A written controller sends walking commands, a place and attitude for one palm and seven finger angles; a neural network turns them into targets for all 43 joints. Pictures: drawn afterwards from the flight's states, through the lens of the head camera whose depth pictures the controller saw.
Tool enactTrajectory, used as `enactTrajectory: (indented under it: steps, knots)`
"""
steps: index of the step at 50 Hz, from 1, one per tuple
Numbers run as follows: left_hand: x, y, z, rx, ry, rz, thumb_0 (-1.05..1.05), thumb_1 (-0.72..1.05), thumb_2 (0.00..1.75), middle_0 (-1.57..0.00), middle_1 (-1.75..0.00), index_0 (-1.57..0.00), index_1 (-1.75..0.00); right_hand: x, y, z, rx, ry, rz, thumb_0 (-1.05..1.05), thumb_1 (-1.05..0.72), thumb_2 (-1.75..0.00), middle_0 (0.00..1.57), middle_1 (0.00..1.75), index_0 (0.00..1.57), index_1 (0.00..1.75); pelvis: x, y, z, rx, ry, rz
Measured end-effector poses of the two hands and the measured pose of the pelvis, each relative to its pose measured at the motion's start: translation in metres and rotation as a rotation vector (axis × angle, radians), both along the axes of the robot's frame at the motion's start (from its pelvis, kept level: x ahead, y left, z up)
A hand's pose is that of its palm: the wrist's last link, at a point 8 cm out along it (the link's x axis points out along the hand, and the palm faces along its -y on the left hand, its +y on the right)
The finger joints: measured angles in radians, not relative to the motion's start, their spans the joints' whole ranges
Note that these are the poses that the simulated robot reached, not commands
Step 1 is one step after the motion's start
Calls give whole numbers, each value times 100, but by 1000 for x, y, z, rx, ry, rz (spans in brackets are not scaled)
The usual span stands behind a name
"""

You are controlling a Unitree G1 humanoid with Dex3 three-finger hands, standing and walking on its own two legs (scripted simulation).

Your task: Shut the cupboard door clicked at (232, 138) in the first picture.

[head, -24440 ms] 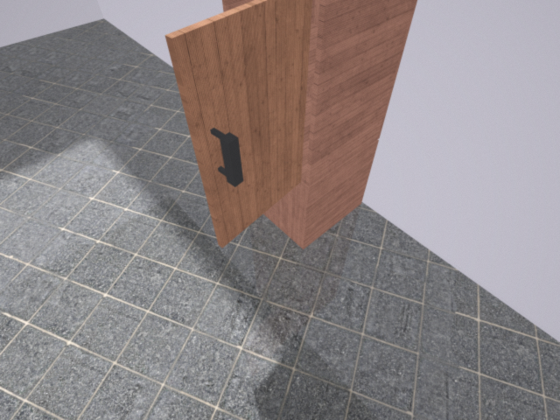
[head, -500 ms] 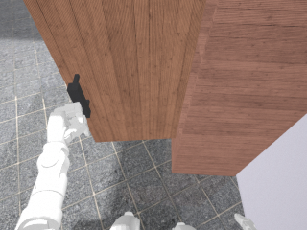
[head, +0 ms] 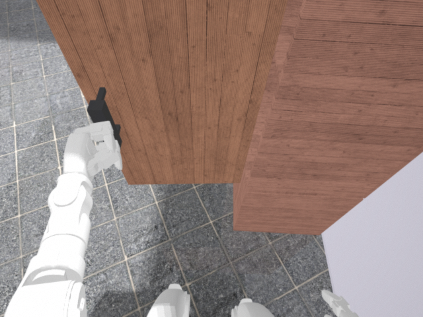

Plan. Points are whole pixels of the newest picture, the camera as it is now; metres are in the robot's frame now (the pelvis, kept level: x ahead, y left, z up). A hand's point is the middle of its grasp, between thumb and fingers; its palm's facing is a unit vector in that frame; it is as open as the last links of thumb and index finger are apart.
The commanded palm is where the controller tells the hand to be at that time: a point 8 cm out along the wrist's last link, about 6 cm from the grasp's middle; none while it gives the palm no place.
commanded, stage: push the door shut along its arc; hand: left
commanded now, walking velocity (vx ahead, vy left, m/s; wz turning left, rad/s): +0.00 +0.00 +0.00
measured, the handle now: (108, 119) +0.48 +0.23 +0.06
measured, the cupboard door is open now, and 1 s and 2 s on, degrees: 95 76 66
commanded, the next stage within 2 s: pull the fist back off the door in 1.60 s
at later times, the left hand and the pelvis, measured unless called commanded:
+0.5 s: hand (120, 132) +0.45 +0.20 +0.06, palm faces -0.09 -1.00 -0.03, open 3.5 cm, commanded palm +0.46 +0.22 +0.07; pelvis -0.01 +0.00 -0.02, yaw +0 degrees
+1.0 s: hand (148, 105) +0.52 +0.15 +0.07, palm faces -0.23 -0.97 -0.01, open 3.1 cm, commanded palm +0.53 +0.18 +0.07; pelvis -0.01 +0.01 -0.03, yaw -2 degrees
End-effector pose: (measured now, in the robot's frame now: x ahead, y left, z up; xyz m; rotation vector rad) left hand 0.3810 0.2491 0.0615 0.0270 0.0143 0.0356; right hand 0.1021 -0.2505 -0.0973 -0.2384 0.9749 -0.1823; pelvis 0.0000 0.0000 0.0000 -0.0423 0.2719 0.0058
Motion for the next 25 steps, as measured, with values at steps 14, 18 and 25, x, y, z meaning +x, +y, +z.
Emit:
enactTrajectory:
  steps: [14,18,25]
  knots:
    - [28,5,2,2,20,-74,5,92,97,-130,-150,-130,-150,-39,-6,-13,-20,116,-34,1,-90,-89,20,30,20,30,-6,2,-7,-12,28,11]
    - [38,5,2,-1,26,-93,5,94,98,-130,-150,-130,-150,-48,-8,-15,-31,134,-46,1,-90,-89,20,30,20,30,-9,3,-10,-17,40,10]
    - [57,2,3,6,31,-126,5,99,101,-130,-150,-130,-150,-64,-11,-18,-47,167,-56,1,-90,-89,20,30,20,30,-13,5,-16,-26,65,13]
